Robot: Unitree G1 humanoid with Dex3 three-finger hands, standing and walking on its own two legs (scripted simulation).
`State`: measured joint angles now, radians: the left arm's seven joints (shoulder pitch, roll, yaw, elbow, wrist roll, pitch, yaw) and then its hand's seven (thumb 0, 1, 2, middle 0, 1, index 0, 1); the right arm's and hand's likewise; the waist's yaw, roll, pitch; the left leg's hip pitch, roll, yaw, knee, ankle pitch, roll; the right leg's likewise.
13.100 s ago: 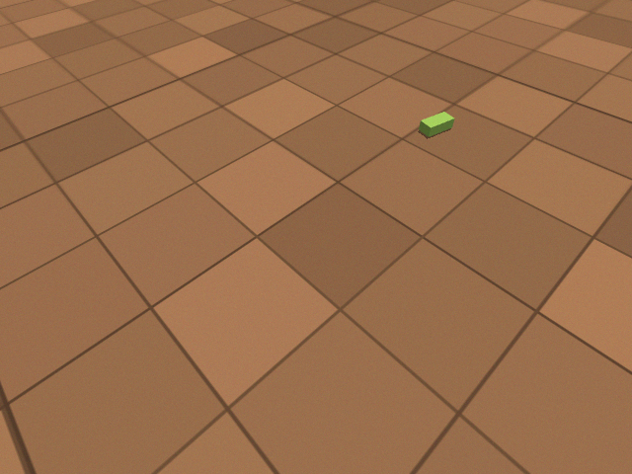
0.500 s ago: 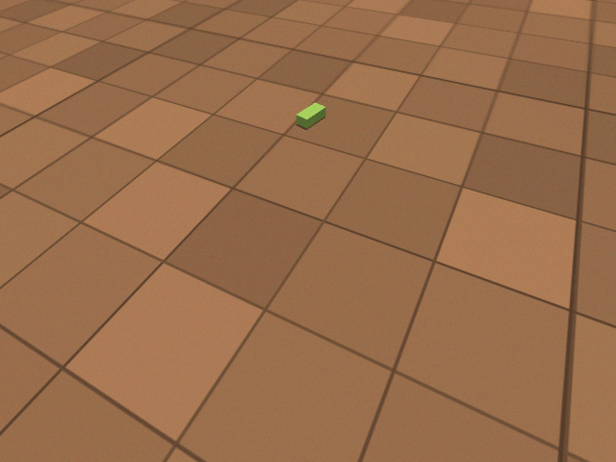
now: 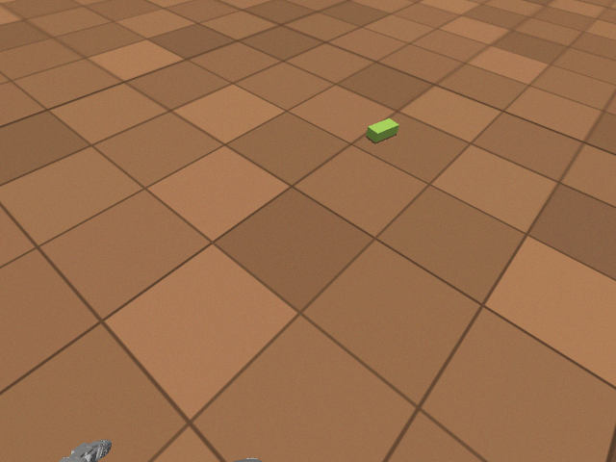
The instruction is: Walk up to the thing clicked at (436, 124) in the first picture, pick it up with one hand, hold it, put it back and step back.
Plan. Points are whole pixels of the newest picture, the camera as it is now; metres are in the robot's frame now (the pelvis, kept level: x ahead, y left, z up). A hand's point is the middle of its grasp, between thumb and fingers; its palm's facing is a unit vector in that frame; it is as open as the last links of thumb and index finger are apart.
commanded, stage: walk up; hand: left
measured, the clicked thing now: (382, 130) +1.98 -0.35 -0.75
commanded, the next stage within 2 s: none
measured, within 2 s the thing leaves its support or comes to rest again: neither
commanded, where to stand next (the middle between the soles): +1.80 -0.74 m, yaw +39 degrees
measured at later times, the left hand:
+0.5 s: hand (149, 414) +0.21 +0.27 -0.15, palm faces +0.23 -0.93 -0.30, open 7.4 cm
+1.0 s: hand (239, 338) +0.37 +0.16 -0.19, palm faces +0.39 -0.87 -0.30, open 7.4 cm
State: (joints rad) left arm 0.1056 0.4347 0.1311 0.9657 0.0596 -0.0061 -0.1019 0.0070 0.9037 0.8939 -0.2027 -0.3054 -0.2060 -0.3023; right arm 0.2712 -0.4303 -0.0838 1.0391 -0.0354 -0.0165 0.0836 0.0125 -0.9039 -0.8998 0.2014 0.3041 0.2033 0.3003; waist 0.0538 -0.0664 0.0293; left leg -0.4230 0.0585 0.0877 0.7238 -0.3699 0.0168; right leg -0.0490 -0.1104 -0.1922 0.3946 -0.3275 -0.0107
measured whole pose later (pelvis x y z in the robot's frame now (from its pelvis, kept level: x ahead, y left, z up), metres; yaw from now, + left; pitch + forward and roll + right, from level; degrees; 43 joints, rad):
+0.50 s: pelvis +0.20 -0.04 -0.01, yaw +11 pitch -1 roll +2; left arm 0.17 0.49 0.14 0.95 0.05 0.06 -0.17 0.01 0.91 0.89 -0.20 -0.30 -0.20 -0.30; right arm 0.35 -0.41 -0.07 0.96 -0.04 -0.10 0.01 0.01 -0.90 -0.90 0.21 0.31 0.21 0.30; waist 0.05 -0.10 -0.01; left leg -0.10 0.04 -0.06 0.45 -0.33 -0.01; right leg -0.46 -0.14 0.03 0.72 -0.32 0.04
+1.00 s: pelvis +0.47 -0.09 -0.03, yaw +24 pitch -2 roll +1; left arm 0.34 0.43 0.08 0.86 0.04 0.04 -0.09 0.01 0.91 0.89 -0.20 -0.30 -0.20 -0.30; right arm 0.23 -0.43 -0.06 0.83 0.01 -0.10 -0.04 0.01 -0.90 -0.90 0.20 0.30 0.21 0.30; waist 0.08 -0.08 0.09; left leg -0.43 0.00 0.12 0.72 -0.25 0.07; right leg -0.30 -0.02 -0.04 1.18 -0.49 -0.01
